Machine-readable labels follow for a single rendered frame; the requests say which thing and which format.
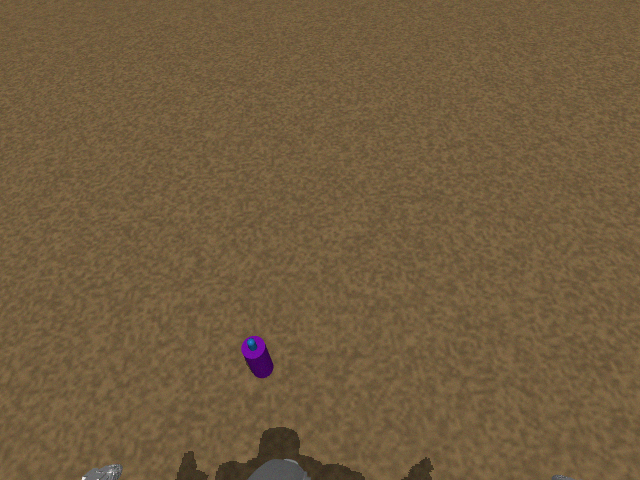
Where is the bottle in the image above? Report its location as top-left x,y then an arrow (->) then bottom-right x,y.
241,336 -> 273,378

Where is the left robot hand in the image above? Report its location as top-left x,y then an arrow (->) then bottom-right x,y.
82,464 -> 123,480

